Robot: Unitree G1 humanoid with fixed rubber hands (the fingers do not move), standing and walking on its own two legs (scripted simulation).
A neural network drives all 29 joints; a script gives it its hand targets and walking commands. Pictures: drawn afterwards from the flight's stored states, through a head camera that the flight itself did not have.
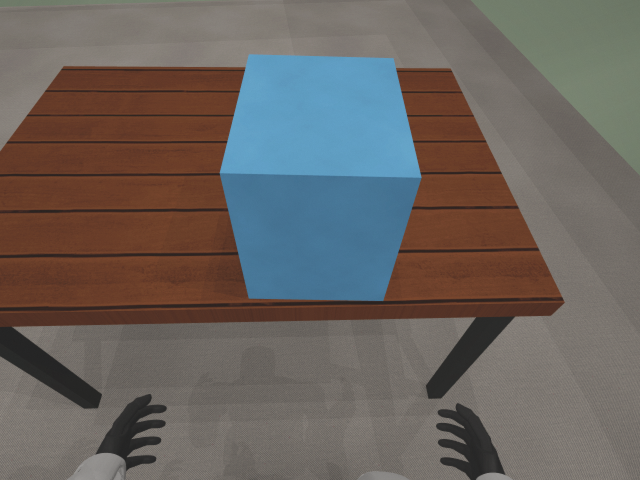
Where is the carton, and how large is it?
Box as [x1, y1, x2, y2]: [220, 54, 421, 300]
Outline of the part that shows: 249,54 220,170 220,176 248,297 382,300 421,177 393,58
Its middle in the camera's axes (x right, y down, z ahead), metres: +0.00 -0.09 +0.64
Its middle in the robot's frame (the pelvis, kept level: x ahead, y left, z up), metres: +0.54 -0.01 +0.03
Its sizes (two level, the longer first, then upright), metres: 0.279 0.230 0.283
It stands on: a table, 0.65 m high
